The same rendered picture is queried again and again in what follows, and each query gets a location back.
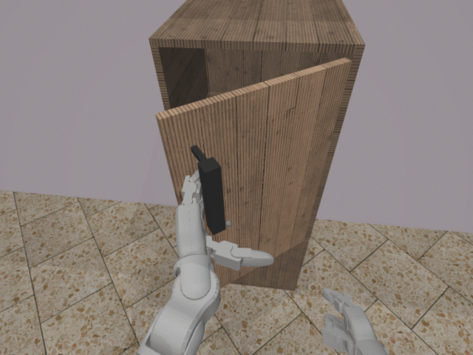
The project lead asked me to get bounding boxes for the robot left forearm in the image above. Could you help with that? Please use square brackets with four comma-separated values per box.
[136, 254, 220, 355]

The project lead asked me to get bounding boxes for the handle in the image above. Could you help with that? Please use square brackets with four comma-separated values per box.
[191, 145, 226, 235]

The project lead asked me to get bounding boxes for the robot right hand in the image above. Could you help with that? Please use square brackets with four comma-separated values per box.
[321, 288, 378, 355]

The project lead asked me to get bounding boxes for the cupboard door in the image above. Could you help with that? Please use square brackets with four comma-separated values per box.
[155, 58, 352, 288]

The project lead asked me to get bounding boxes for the robot left hand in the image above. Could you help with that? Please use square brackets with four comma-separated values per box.
[176, 170, 274, 271]

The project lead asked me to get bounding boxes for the robot right forearm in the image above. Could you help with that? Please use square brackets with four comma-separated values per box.
[353, 339, 390, 355]

